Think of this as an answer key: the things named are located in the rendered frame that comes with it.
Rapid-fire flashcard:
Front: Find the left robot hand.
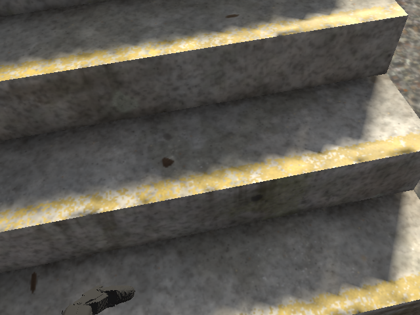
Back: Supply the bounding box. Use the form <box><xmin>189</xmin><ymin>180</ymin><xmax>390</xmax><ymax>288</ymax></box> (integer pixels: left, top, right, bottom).
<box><xmin>62</xmin><ymin>285</ymin><xmax>135</xmax><ymax>315</ymax></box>

